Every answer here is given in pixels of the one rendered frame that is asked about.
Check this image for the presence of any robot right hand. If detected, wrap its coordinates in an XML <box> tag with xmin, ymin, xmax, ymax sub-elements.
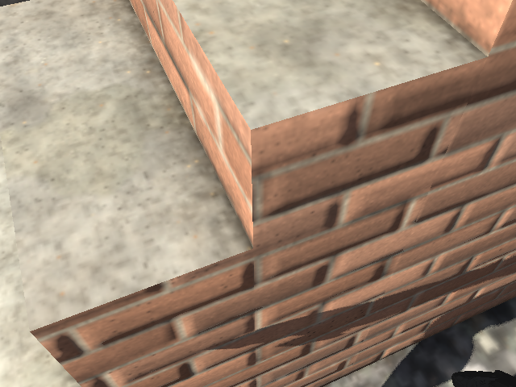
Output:
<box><xmin>451</xmin><ymin>370</ymin><xmax>516</xmax><ymax>387</ymax></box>

